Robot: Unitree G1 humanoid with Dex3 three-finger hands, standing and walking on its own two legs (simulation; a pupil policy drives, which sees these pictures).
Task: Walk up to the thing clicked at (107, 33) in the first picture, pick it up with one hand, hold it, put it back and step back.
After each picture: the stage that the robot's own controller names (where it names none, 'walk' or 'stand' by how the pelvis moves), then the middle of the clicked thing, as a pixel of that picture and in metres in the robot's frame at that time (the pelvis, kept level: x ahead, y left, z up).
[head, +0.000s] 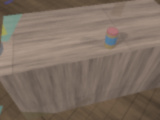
stand; (111, 38) +0.74 -0.17 -0.11
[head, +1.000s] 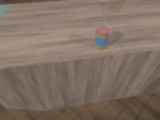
sink last; (101, 38) +0.66 -0.09 -0.07
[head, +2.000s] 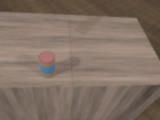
rise first; (47, 65) +0.49 +0.15 -0.07
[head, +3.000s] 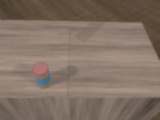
stand; (42, 76) +0.44 +0.19 -0.09
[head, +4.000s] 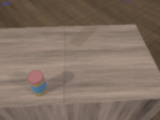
stand; (38, 83) +0.42 +0.20 -0.10
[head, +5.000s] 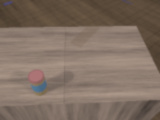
stand; (38, 83) +0.43 +0.20 -0.10
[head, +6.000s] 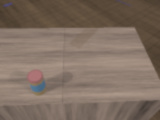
stand; (37, 83) +0.44 +0.21 -0.11
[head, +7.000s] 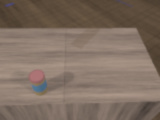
stand; (38, 83) +0.44 +0.20 -0.11
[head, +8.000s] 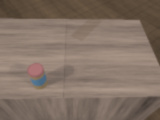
rise first; (38, 76) +0.44 +0.20 -0.10
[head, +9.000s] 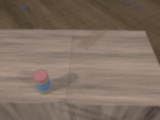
rise first; (42, 82) +0.44 +0.21 -0.10
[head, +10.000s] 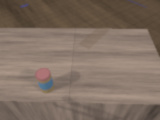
go down; (45, 81) +0.44 +0.21 -0.10
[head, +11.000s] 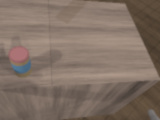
go down; (21, 62) +0.46 +0.19 -0.05
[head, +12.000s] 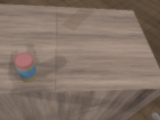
go down; (26, 68) +0.45 +0.20 -0.05
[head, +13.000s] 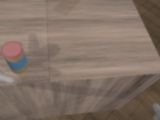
close in; (16, 58) +0.46 +0.21 -0.02
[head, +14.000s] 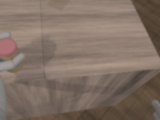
close; (10, 56) +0.45 +0.20 -0.01
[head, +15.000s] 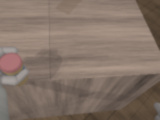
lift; (14, 70) +0.40 +0.21 -0.01
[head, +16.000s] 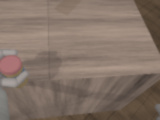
lift; (14, 72) +0.40 +0.21 -0.01
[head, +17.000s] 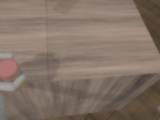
hold; (11, 75) +0.38 +0.21 -0.01
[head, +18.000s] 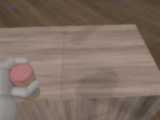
hold; (26, 83) +0.32 +0.18 +0.09
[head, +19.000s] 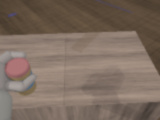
crouch; (22, 77) +0.33 +0.20 +0.11
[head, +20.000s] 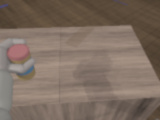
crouch; (22, 63) +0.40 +0.20 +0.09
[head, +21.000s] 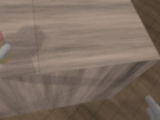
lower; out of the picture +0.48 +0.22 +0.01
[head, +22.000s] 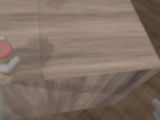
lower; (5, 59) +0.44 +0.21 -0.01
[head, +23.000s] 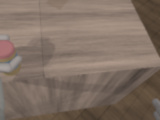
lower; (7, 58) +0.44 +0.21 +0.00
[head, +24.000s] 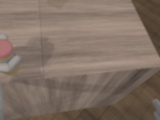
lower; (6, 58) +0.44 +0.21 +0.00
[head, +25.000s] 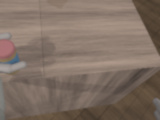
open; (7, 58) +0.44 +0.21 +0.00
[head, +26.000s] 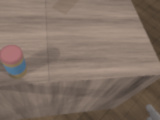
sink last; (14, 62) +0.43 +0.20 -0.02
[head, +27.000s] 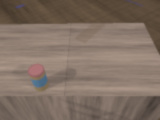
stand; (39, 78) +0.44 +0.21 -0.05
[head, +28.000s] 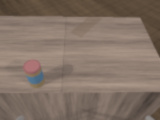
stand; (34, 74) +0.44 +0.21 -0.05
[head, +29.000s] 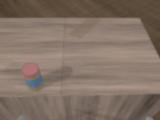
stand; (33, 77) +0.42 +0.21 -0.04
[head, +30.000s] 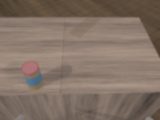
stand; (33, 76) +0.43 +0.22 -0.04
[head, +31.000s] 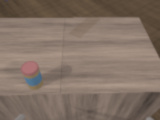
stand; (32, 75) +0.43 +0.22 -0.04
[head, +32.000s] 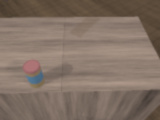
stand; (34, 74) +0.44 +0.21 -0.05
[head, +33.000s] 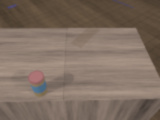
walk; (38, 84) +0.43 +0.21 -0.10
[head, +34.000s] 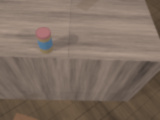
walk; (44, 41) +0.58 +0.18 -0.09
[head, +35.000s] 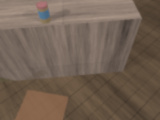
walk; (43, 12) +0.88 +0.27 -0.09
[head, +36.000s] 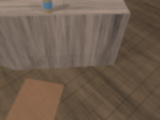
stand; (47, 4) +1.07 +0.24 -0.09
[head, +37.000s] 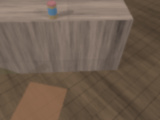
stand; (52, 10) +1.07 +0.22 -0.11
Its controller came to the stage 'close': yes
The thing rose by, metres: 0.20
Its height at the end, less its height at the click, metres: +0.00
